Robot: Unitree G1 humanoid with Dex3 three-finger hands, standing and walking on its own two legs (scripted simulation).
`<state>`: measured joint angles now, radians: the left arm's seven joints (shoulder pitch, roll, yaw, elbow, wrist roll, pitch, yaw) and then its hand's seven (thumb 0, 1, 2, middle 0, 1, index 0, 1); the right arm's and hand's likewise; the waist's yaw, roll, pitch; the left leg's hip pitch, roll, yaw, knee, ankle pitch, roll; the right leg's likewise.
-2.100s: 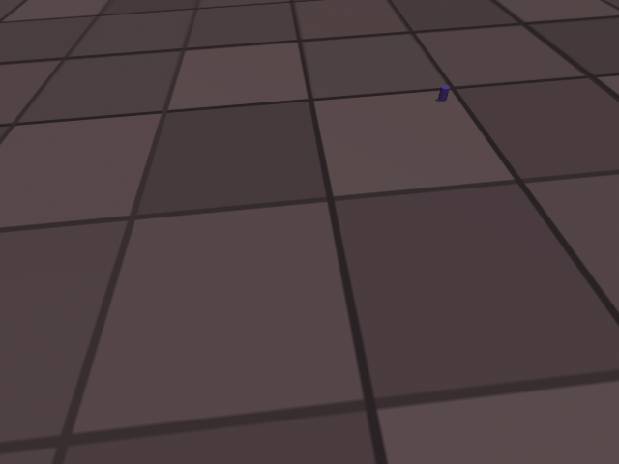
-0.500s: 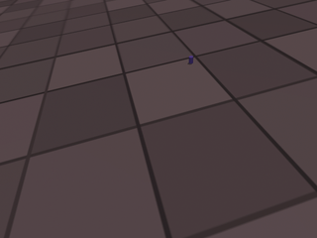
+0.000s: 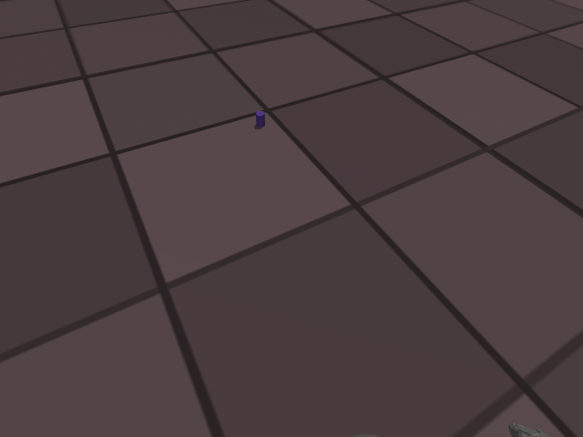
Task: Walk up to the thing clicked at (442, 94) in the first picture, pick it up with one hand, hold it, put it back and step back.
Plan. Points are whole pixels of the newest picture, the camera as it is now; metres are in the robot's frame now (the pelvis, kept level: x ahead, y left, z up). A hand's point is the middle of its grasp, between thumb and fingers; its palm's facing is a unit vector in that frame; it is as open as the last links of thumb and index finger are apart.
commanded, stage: walk up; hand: left
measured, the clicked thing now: (260, 119) +1.90 +0.14 -0.73
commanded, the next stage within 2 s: none
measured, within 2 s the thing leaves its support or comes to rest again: neither
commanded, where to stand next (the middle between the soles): +1.52 -0.08 m, yaw -3 degrees
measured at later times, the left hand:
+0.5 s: hand (199, 272) +0.44 +0.19 -0.12, palm faces -0.06 -0.93 -0.36, open 7.4 cm
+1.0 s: hand (195, 187) +0.70 +0.24 -0.14, palm faces -0.14 -0.93 -0.33, open 7.4 cm
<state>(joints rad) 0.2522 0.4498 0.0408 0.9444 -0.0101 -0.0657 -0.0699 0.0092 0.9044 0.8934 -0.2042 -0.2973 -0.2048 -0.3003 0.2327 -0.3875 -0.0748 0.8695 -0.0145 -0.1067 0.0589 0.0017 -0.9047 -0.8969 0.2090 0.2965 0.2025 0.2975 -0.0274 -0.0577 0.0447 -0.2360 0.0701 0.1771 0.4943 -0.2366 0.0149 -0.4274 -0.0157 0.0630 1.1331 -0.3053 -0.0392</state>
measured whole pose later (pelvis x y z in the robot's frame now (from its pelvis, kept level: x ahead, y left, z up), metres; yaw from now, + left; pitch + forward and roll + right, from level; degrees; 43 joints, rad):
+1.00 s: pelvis +0.61 -0.02 +0.00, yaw -5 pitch -3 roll +0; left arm 0.27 0.44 0.04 0.90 0.00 -0.07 -0.06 0.01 0.90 0.89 -0.20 -0.30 -0.21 -0.30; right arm 0.28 -0.36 -0.05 0.86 0.00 -0.09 0.06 0.00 -0.90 -0.90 0.21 0.30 0.20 0.30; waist -0.02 -0.05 0.08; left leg -0.18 0.02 0.11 0.44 -0.22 0.04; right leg -0.49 -0.06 0.05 1.03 -0.29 -0.01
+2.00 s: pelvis +1.03 -0.06 +0.00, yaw -1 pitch -4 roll +0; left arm 0.31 0.42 0.04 0.90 0.00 -0.05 -0.04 0.01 0.90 0.89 -0.21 -0.30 -0.21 -0.30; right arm 0.26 -0.37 -0.04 0.84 0.00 -0.08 0.05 0.00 -0.90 -0.90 0.21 0.30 0.20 0.30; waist 0.00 -0.05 0.09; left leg -0.22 0.02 0.07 0.49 -0.21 0.04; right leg -0.44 -0.04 0.05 1.08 -0.34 -0.02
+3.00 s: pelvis +1.34 -0.06 +0.00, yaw -2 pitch -4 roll -1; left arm 0.29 0.44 0.04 0.90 0.00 -0.04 -0.04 0.01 0.90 0.89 -0.20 -0.30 -0.21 -0.30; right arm 0.33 -0.37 -0.04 0.86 -0.01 -0.07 0.04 0.00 -0.90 -0.90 0.21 0.30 0.20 0.30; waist -0.02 -0.06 0.10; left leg -0.19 0.02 0.09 0.49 -0.24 0.04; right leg -0.49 -0.06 0.04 1.00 -0.30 -0.02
